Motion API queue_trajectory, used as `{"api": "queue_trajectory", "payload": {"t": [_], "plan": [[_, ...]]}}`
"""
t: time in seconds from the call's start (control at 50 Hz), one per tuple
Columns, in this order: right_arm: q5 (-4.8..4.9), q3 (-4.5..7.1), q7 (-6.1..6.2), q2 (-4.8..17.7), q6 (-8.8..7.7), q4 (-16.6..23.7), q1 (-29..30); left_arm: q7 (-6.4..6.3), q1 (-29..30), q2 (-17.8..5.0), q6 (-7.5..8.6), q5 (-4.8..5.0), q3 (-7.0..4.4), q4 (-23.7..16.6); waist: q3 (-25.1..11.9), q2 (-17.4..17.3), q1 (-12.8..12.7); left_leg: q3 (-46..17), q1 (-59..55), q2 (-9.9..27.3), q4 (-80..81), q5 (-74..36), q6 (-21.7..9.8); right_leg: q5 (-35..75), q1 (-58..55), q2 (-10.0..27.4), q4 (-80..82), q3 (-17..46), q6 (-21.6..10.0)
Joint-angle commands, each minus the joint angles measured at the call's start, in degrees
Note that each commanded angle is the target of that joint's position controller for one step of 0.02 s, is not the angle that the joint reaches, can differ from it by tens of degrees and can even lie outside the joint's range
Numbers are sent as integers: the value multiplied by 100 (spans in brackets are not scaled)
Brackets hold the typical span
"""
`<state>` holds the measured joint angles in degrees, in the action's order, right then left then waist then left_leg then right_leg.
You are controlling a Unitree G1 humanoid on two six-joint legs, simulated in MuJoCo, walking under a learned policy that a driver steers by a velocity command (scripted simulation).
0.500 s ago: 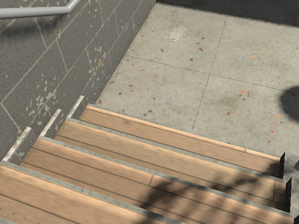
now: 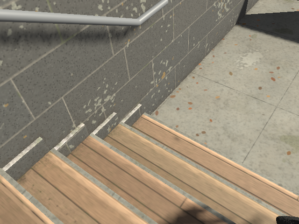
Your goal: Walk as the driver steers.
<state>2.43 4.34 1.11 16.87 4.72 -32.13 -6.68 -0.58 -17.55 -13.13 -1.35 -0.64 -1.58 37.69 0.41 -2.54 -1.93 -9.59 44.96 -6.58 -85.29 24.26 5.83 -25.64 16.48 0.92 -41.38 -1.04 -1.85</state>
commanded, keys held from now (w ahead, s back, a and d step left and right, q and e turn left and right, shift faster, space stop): w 0.48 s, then w+e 0.22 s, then e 0.30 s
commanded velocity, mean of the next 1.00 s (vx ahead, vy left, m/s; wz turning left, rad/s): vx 0.34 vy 0.00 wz -0.09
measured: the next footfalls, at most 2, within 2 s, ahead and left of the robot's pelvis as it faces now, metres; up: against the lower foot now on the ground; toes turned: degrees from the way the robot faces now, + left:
left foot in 0.34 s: +0.16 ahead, +0.15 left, +0.00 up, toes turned +3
right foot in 0.82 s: +0.36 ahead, -0.03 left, -0.16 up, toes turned -4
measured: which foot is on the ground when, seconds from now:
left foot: up 0.00-0.32, down 0.34-0.82, up 0.84-1.00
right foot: down 0.00-0.36, up 0.38-0.80, down 0.82-1.00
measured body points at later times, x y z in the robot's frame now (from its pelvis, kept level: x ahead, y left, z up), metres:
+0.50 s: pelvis +0.14 +0.05 +0.01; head +0.15 +0.08 +0.46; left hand +0.19 +0.34 -0.11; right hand +0.26 -0.20 -0.09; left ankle +0.12 +0.15 -0.72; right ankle +0.06 -0.09 -0.63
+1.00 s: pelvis +0.32 +0.04 -0.16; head +0.36 +0.04 +0.29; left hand +0.45 +0.28 -0.29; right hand +0.41 -0.22 -0.27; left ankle +0.33 +0.20 -0.64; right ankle +0.32 -0.03 -0.88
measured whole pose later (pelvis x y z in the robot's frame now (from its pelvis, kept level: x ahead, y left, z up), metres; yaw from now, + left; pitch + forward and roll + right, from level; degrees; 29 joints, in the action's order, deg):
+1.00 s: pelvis +0.32 +0.04 -0.16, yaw -11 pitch +3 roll +0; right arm 1.1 0.5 4.4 11.9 0.0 -39.7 -10.2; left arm 0.8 -16.0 -13.4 -1.2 -0.2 -1.9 43.3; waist 1.7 -0.3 0.6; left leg -5.5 51.2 2.0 -108.9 33.7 3.7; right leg -17.0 21.9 -7.8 -36.8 4.6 -5.7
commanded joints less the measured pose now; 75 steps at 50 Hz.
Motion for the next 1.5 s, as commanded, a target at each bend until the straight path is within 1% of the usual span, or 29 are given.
{"api": "queue_trajectory", "payload": {"t": [0.02,0.08,0.16,0.3,0.34,0.36,0.38,0.4,0.42,0.48,0.5,0.56,0.7,0.78,0.82,0.84,0.86,0.92,0.94,1.02,1.08,1.12,1.22,1.24,1.26,1.3,1.36,1.44,1.5], "plan": [[75,-42,-165,-60,11,53,-411,46,680,-334,84,55,53,-336,-226,655,366,-20,-120,510,735,-1017,22,918,-20,940,1895,1260,-806],[-63,-92,-240,-53,-230,140,225,0,-37,-888,101,202,-169,56,188,1092,-106,451,-3,784,2544,-1517,-113,-125,-667,1060,2499,1492,-932],[35,-203,-246,-39,-524,268,1004,-37,-353,-1217,166,266,-426,83,429,1199,-494,718,-207,933,4213,-1263,-228,707,-1520,1347,2859,1490,-1112],[-110,-219,-315,-163,-468,3,419,-45,-692,-1327,70,427,-468,237,453,1237,-74,1284,-1922,513,5326,8,-595,2263,-1324,1390,2290,980,-989],[-129,-65,-324,134,-475,-497,-934,47,-559,-1244,241,313,-395,247,-467,740,632,1258,-3934,375,6047,-1150,-971,3096,-832,1000,817,487,-741],[-215,196,-400,763,-562,-936,-2123,66,-410,-914,361,199,-324,123,-1190,-59,879,136,-5445,1181,5805,-2029,-1490,2831,422,491,-984,-55,-287],[-215,240,-507,1020,-612,-963,-2319,21,-330,-803,427,94,-267,-84,-1307,-1341,820,-1473,-5698,2015,6443,-1588,-2150,-344,1751,-351,-2702,-18,28],[-144,240,-513,998,-754,-931,-1888,-29,-307,-981,450,244,-343,-211,-898,-1029,608,-2063,-4916,2416,6835,-280,-2591,-267,2305,-313,-3159,769,51],[-170,186,-505,739,-799,-831,-1394,-59,12,-1051,403,330,-351,-280,-171,-568,484,-1692,-4282,2363,6912,-290,-2530,77,2570,-77,-3397,794,65],[-138,47,-415,185,-830,-911,-726,39,-527,-898,253,25,-408,62,-210,-171,-136,-634,-3238,1981,6175,-1820,-2056,900,2243,284,-3068,848,52],[-202,-47,-398,48,-905,-924,-892,117,-693,-992,262,111,-470,226,-214,-64,-146,-126,-3033,1675,6109,-2079,-1894,1670,2066,161,-2797,920,-40],[-174,-75,-210,29,-1139,-1046,-1302,299,89,-905,352,139,-456,42,-28,-287,54,311,-2387,1665,5723,-1142,-1678,3236,2068,102,-1552,1110,-140],[-257,-86,195,334,-783,-1350,-1945,497,813,-198,235,133,-230,-297,-119,-174,228,672,-1297,1521,3815,-877,-1521,5018,648,-523,-128,171,-40],[-15,-121,274,150,-552,-1274,-1912,418,740,-123,403,205,-223,-61,483,1,469,395,-2537,1907,2366,-2635,-1318,3549,1339,-98,1696,133,-101],[-198,-26,217,417,-676,-1371,-1647,384,-830,-525,392,-31,-483,432,-508,-13,-486,1085,-1299,1446,116,-3983,-1204,5251,-1842,-429,1793,-320,-574],[-398,-68,95,183,-868,-1064,-1750,385,-1648,-1344,391,-7,-609,638,-1101,1498,-642,1612,1094,535,-3372,1497,-535,8824,-4022,943,568,1368,-1657],[-171,-182,-22,316,-1021,-923,-2234,433,-1614,-1525,374,-19,-561,575,-2376,1786,-352,572,1781,544,-4357,2544,-380,9517,-5199,1810,215,2798,-2484],[-1,-282,141,225,-754,-183,-709,216,149,-1389,51,240,-457,123,-1531,120,141,245,2372,1022,-3600,1565,-181,5926,-3042,2104,1201,3675,-2600],[-20,-251,323,260,-569,-320,-569,127,292,-1106,46,47,-326,-5,-815,-748,265,134,1928,1162,-2643,1074,-151,5466,-1678,2100,1219,3541,-2319],[-228,-208,488,102,-469,-224,-525,-223,100,-897,140,91,-221,-19,-204,275,442,325,1553,831,-720,-855,-125,5408,-125,686,958,2415,-1524],[-457,-357,259,-410,-542,208,168,-529,529,-816,-162,204,-209,-137,-843,881,381,825,-799,495,2431,-3010,-50,5310,685,3,1027,1622,-920],[-331,-272,97,-292,-533,73,-233,-434,1006,-821,-216,87,-160,-394,-1284,1431,601,600,-1675,450,2145,-3006,-18,5192,540,205,857,1866,-1045],[-309,-162,-112,-10,-576,83,-269,-299,1145,-686,-180,215,-147,-834,-443,1344,546,468,-2773,594,5004,-2042,-493,3345,383,96,523,2836,-822],[-339,-33,-128,433,-631,-24,-470,-304,676,-509,-121,176,-154,-877,-654,697,310,19,-3590,1192,5174,-4582,-848,2202,606,-359,-146,2704,-510],[-473,46,-143,677,-567,-98,-660,-288,50,-200,-160,256,-103,-771,-1232,-910,86,-1413,-4535,2340,5439,-5860,-1817,-590,1379,-1163,-1733,2281,-50],[-316,91,-184,780,-524,-205,-612,-223,288,-862,-103,297,-351,-902,-974,-1290,-40,-2615,-4223,3119,6058,-5133,-2616,-1621,2728,-1212,-3778,1969,469],[-252,-77,-82,233,-406,-122,-10,-254,738,-854,-500,274,-374,-805,-397,-575,-73,-936,-3055,2387,6075,-3305,-2050,-272,2554,-612,-4154,1291,604],[-374,-23,45,565,-200,-238,-34,-24,1024,-243,-462,283,-50,-873,-707,-582,105,473,-2648,1890,6105,-2478,-1664,406,1269,-425,-2217,127,396],[-316,29,40,735,-189,-349,-215,32,1041,-361,-418,313,-83,-952,-736,-1040,264,520,-2641,2193,6215,-1684,-1650,278,776,-346,-1372,-115,170]]}}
